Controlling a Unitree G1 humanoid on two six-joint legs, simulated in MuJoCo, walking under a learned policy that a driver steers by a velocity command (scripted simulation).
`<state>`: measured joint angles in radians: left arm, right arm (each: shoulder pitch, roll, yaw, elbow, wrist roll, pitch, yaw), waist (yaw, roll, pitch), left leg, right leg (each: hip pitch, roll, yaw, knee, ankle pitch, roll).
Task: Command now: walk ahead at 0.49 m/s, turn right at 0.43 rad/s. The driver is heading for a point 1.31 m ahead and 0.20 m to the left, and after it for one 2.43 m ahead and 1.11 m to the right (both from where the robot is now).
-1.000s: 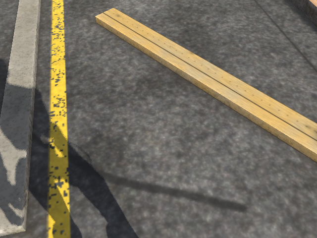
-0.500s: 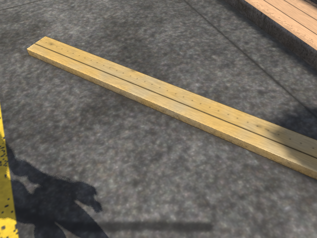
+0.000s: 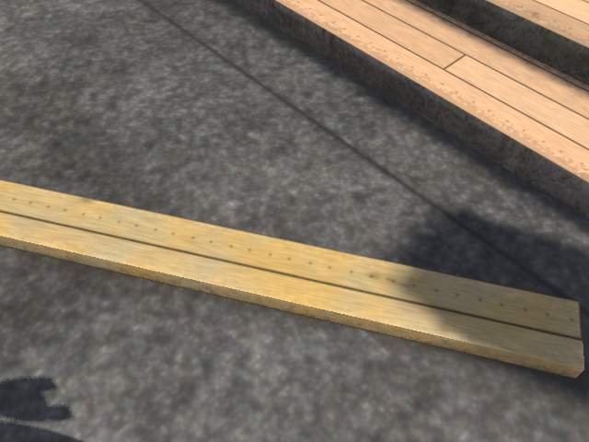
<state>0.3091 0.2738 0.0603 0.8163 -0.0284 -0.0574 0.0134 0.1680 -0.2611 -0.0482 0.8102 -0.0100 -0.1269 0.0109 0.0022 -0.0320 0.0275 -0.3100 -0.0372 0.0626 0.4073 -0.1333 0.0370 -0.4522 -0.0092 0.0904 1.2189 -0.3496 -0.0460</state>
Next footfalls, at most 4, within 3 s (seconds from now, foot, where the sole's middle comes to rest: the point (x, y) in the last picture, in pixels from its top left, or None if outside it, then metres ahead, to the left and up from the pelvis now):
0.36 right None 0.34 -0.17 -0.77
0.94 left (285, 366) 0.64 0.05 -0.77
1.36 right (335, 241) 0.98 -0.08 -0.72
1.70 left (235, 254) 0.93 0.19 -0.72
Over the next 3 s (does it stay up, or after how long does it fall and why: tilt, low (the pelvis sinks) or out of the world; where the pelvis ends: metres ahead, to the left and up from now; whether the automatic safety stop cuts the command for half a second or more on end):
stays up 1.55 0.29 0.01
